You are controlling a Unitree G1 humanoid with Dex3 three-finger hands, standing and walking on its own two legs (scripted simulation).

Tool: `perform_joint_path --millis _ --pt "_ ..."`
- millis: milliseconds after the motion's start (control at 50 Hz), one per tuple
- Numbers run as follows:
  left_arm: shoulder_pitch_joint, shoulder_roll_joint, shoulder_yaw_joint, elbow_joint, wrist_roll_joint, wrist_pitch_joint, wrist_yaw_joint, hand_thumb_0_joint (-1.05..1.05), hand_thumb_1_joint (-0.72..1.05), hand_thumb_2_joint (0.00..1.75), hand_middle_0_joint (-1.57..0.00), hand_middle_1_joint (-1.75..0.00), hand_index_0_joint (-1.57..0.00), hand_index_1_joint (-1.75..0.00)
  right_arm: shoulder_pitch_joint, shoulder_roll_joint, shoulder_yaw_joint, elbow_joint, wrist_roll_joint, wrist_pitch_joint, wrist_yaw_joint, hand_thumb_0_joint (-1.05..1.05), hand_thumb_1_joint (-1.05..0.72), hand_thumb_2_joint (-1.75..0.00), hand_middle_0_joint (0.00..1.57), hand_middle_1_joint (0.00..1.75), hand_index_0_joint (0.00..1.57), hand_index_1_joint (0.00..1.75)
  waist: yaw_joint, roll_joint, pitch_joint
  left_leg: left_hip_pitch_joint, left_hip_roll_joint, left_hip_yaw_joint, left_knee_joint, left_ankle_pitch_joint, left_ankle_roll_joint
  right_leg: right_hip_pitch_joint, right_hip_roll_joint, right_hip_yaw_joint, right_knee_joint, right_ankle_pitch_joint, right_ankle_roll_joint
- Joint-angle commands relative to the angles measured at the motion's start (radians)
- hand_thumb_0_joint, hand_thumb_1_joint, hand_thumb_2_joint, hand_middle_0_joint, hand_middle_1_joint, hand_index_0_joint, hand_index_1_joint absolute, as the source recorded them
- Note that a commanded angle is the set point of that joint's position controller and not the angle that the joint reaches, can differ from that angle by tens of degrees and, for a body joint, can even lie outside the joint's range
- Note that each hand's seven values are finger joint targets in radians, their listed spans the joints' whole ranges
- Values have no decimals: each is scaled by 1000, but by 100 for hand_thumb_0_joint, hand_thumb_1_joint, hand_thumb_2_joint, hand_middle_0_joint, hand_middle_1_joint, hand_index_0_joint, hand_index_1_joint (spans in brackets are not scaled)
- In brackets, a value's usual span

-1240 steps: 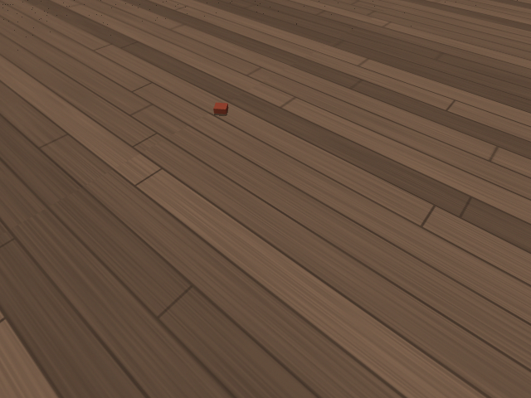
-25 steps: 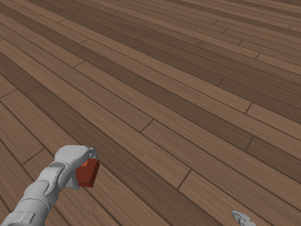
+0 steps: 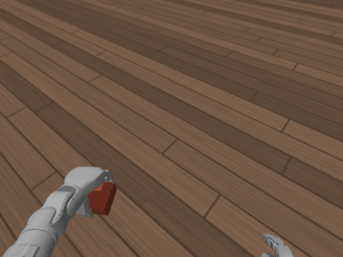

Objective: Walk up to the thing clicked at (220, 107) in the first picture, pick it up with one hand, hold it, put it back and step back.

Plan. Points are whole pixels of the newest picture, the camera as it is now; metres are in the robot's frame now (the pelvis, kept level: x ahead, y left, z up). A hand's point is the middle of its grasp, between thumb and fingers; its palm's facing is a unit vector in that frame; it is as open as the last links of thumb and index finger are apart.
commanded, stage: hold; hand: left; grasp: from above
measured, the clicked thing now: (96, 197) +0.30 +0.22 -0.07
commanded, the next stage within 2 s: crouch in 0.98 s
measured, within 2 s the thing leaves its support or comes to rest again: neither
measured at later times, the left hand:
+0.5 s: hand (87, 196) +0.28 +0.22 -0.02, palm faces -0.46 +0.00 -0.89, open 10.4 cm
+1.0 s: hand (86, 196) +0.28 +0.22 -0.02, palm faces -0.46 +0.00 -0.89, open 10.4 cm
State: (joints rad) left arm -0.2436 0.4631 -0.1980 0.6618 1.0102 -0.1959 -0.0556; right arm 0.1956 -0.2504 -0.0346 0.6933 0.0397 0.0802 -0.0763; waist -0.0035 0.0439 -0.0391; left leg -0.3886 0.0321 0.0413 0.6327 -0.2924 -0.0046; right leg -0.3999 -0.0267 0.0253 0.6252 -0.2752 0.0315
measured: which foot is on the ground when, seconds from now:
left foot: down 0.00-1.00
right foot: down 0.00-1.00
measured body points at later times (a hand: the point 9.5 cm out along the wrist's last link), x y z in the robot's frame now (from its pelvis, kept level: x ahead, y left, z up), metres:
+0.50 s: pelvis -0.01 +0.00 +0.01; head -0.01 -0.02 +0.46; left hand +0.30 +0.22 +0.03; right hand +0.14 -0.25 -0.11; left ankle +0.02 +0.12 -0.72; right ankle +0.03 -0.14 -0.72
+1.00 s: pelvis +0.00 +0.00 +0.01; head +0.00 -0.02 +0.46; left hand +0.30 +0.22 +0.03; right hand +0.15 -0.25 -0.11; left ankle +0.02 +0.12 -0.72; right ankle +0.03 -0.14 -0.72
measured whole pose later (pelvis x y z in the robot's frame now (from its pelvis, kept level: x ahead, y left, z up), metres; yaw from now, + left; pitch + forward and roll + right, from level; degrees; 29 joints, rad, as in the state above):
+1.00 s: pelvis +0.00 +0.00 +0.01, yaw +0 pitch +0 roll +0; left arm -0.23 0.47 -0.21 0.62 1.00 -0.20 -0.08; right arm 0.15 -0.24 -0.01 0.70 0.05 0.11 -0.11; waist 0.01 0.05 -0.01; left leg -0.29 0.03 0.04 0.53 -0.24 0.00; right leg -0.31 -0.03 0.03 0.53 -0.23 0.03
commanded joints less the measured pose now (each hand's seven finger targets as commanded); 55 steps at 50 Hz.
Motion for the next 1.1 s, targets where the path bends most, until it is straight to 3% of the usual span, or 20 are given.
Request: perform_joint_path --millis 0,200,300,440,580,600,620,680,700,740,800,840,880,940,1020,1060,1080 --pt "-341 236 135 -200 -29 -16 37 0 69 80 -102 -59 -103 -58 -87 -135 -39 -132 2 -34 -14 0 -90 -90 20 30 20 30 -6 -11 -228 140 -45 -7 -104 140 19 58 54 -18 -117 95 -34" --pt "-352 225 118 -231 -26 -10 32 0 67 79 -101 -59 -102 -58 -112 -130 -32 -140 6 -34 -17 0 -90 -90 20 30 20 30 3 1 -211 162 -41 -12 -146 101 14 74 56 -20 -141 55 -40" --pt "-342 228 117 -238 -40 -9 17 0 65 80 -99 -59 -100 -59 -121 -127 -28 -138 7 -35 -25 0 -90 -90 20 30 20 30 2 -15 -221 188 -44 -4 -144 148 18 92 53 -19 -152 97 -35" --pt "-311 240 135 -252 -45 -6 7 0 68 79 -101 -59 -102 -58 -142 -122 -21 -148 8 -33 -32 0 -90 -90 20 30 20 30 19 -14 -193 181 -49 2 -166 115 19 108 50 -15 -178 60 -36" --pt "-324 230 126 -276 -51 -6 -7 0 68 79 -100 -62 -102 -60 -147 -121 -18 -150 9 -29 -38 0 -90 -90 20 30 20 30 13 -19 -185 192 -42 -8 -182 116 17 115 56 -20 -181 62 -39" --pt "-302 248 146 -266 -53 -6 -8 0 68 78 -101 -61 -103 -59 -151 -121 -19 -149 8 -29 -39 0 -90 -90 20 30 20 30 23 -11 -177 184 -43 -9 -188 100 16 117 53 -21 -187 46 -39" --pt "-304 227 125 -266 -52 -4 -10 0 68 78 -100 -62 -102 -60 -149 -119 -17 -151 8 -30 -39 0 -90 -90 20 30 20 30 15 -14 -176 189 -43 -6 -190 106 17 118 54 -18 -186 54 -40" --pt "-278 229 127 -262 -53 -8 -16 0 68 80 -102 -59 -103 -58 -151 -118 -18 -150 10 -28 -43 0 -90 -90 20 30 20 30 16 -25 -180 198 -44 -7 -184 126 19 122 52 -18 -189 73 -36" --pt "-313 216 107 -291 -53 -11 -16 0 68 80 -102 -59 -103 -58 -154 -117 -18 -154 10 -28 -44 0 -90 -90 20 30 20 30 7 -20 -197 212 -46 -4 -181 144 19 119 50 -16 -185 92 -37" --pt "-344 226 109 -282 -50 -15 -9 0 68 81 -102 -59 -103 -59 -145 -116 -15 -143 11 -27 -47 0 -90 -90 20 30 20 30 0 -32 -208 218 -45 -4 -173 162 22 122 50 -15 -184 112 -33" --pt "-325 245 140 -261 -51 -21 5 0 68 82 -102 -61 -103 -60 -140 -117 -17 -135 10 -21 -48 0 -90 -90 20 30 20 30 13 -9 -221 222 -44 -5 -174 180 18 130 51 -18 -177 127 -36" --pt "-370 224 112 -265 -40 -23 13 0 68 80 -102 -61 -103 -60 -144 -116 -15 -134 9 -17 -47 0 -90 -90 20 30 20 30 3 -6 -214 227 -43 -6 -177 181 16 119 53 -21 -176 126 -38" --pt "-322 252 153 -227 -36 -16 27 0 68 80 -103 -59 -104 -58 -145 -118 -17 -132 10 -14 -47 0 -90 -90 20 30 20 30 18 -10 -205 212 -47 -5 -177 170 16 129 51 -22 -182 112 -37" --pt "-343 225 118 -235 -31 -14 25 0 70 82 -105 -61 -105 -60 -141 -119 -19 -132 7 -7 -43 0 -90 -90 20 30 20 30 4 -1 -215 226 -44 -4 -175 198 15 130 52 -21 -174 143 -39" --pt "-306 249 149 -212 -33 -8 23 0 67 82 -103 -58 -103 -58 -138 -121 -24 -136 10 1 -41 0 -90 -90 20 30 20 30 18 -15 -196 204 -46 -6 -177 186 16 141 52 -24 -183 129 -39" --pt "-325 232 127 -223 -32 -11 12 0 72 73 -101 -67 -105 -63 -134 -120 -25 -135 7 3 -39 0 -93 -91 20 30 20 30 7 -16 -208 214 -47 -4 -176 186 17 137 50 -19 -183 134 -38" --pt "-332 223 118 -258 -41 -17 6 0 64 73 -93 -66 -97 -63 -135 -119 -27 -139 8 3 -39 0 -88 -89 20 30 20 30 6 0 -219 223 -44 -7 -177 197 15 138 53 -21 -178 143 -40"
